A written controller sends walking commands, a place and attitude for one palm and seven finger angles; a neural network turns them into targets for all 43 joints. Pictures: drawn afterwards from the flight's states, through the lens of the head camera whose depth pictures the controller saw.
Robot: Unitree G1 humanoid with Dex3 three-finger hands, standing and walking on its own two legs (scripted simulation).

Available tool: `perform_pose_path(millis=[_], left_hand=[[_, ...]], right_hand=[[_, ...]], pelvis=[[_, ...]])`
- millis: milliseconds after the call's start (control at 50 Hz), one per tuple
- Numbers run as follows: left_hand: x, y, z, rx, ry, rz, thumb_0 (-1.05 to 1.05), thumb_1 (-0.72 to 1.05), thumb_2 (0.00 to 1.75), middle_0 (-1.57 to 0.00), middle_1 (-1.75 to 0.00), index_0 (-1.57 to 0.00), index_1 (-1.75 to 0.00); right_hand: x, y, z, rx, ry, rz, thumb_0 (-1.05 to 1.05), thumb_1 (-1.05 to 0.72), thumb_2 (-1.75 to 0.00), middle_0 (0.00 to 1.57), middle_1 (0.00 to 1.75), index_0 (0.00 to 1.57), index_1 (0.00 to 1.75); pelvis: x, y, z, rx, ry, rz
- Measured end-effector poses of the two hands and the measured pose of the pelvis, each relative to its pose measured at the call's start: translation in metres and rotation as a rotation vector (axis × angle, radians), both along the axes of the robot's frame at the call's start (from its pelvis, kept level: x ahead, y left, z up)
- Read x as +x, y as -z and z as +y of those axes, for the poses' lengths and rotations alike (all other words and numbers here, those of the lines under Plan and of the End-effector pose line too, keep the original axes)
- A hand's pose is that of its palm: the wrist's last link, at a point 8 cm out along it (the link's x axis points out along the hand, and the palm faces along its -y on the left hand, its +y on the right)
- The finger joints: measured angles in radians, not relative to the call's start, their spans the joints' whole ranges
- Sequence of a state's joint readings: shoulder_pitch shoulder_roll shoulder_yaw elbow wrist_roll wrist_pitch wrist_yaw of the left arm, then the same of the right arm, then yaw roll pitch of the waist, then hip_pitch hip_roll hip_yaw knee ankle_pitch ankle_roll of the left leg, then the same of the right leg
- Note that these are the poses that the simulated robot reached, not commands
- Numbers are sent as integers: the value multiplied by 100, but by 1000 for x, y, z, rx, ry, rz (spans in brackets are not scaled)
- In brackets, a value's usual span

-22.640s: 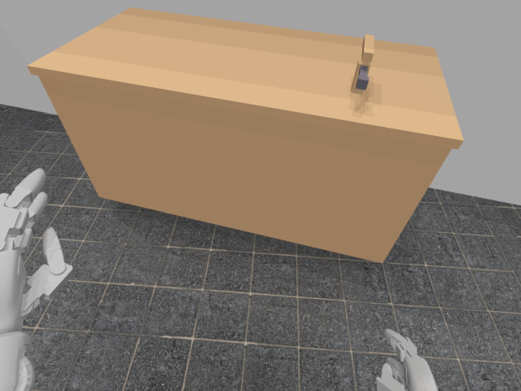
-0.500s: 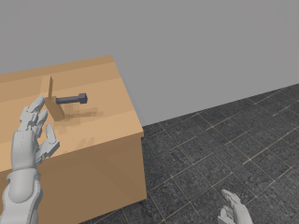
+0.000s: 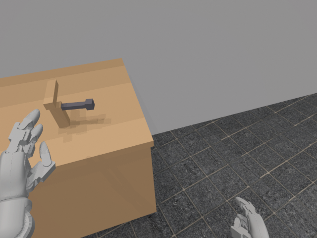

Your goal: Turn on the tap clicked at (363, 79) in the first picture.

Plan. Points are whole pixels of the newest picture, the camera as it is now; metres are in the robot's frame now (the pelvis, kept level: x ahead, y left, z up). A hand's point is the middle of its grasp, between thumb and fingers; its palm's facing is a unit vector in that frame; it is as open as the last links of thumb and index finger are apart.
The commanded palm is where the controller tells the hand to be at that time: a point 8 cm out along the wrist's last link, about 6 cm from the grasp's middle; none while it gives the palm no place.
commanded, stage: step back with the hand held close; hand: left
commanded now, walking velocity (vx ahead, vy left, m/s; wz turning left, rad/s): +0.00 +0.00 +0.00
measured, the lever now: (89, 104) +0.50 +0.31 +0.06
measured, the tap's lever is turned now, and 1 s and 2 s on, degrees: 79 79 79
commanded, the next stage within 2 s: stop stepping back and stand still in 1.56 s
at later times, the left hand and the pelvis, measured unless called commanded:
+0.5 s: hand (46, 172) +0.19 +0.25 +0.15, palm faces +0.35 -0.82 -0.45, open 7.4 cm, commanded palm +0.14 +0.29 +0.17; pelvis -0.02 +0.01 -0.01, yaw +0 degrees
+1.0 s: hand out of the picture +0.09 +0.29 +0.15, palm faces +0.47 -0.80 -0.37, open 7.4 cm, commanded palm +0.03 +0.32 +0.17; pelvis -0.11 +0.03 -0.02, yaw +4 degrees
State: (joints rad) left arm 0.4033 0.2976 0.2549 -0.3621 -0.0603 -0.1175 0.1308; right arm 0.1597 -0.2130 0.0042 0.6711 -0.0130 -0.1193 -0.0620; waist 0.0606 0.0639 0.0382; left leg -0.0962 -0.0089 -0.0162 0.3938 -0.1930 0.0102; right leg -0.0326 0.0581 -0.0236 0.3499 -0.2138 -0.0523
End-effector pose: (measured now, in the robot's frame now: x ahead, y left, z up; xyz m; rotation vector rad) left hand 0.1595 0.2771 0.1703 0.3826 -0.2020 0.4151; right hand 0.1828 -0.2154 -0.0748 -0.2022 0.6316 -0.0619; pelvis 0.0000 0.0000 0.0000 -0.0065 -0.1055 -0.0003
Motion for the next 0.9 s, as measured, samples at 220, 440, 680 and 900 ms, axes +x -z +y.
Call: perform_pose_path(millis=[220,440,680,900], left_hand=[[10,-3,3,55,11,15,2,89,90,-22,-30,-21,-30],[1,8,7,92,51,114,2,89,90,-22,-30,-21,-30],[-43,7,33,96,19,30,2,89,90,-22,-30,-21,-30],[-90,3,49,141,-49,-50,2,89,90,-22,-30,-21,-30]], right_hand=[[-4,3,-9,-3,24,29,1,-90,-90,21,30,20,30],[-27,6,-23,-40,125,76,1,-90,-90,21,30,20,30],[-69,3,-2,-63,117,67,1,-90,-90,21,30,20,30],[-96,16,21,-64,26,83,1,-90,-90,21,30,20,30]], pelvis=[[0,2,-3,-10,-3,47],[-14,5,10,-5,8,102],[-54,11,27,-31,2,101],[-90,20,29,-41,-67,118]])
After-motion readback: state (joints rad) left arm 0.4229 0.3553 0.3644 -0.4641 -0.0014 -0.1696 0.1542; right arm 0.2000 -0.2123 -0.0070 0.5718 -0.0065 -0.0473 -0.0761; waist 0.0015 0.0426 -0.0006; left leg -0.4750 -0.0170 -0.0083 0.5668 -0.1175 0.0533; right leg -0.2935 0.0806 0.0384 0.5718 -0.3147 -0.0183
